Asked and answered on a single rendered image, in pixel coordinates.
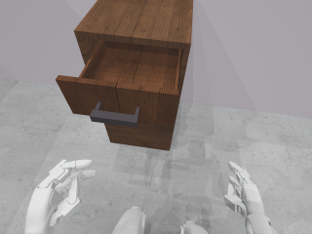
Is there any robot left shin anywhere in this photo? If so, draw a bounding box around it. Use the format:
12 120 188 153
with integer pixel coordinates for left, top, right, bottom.
132 206 140 211

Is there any right robot hand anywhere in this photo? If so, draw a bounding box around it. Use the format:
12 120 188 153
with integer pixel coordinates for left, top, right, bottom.
224 161 265 218

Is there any left robot hand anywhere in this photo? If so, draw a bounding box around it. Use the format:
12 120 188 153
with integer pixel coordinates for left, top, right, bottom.
23 159 98 234

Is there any robot right forearm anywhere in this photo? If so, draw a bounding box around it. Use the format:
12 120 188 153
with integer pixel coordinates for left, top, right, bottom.
245 214 277 234

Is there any left robot thigh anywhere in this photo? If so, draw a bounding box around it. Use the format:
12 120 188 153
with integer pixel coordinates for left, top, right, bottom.
111 209 146 234

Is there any drawer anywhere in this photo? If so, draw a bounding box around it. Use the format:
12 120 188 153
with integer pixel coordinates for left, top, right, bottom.
56 40 181 127

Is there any cabinet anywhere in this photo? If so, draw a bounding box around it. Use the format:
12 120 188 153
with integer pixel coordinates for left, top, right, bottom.
73 0 194 151

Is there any handle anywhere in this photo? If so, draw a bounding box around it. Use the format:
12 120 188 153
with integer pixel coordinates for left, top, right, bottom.
90 101 140 128

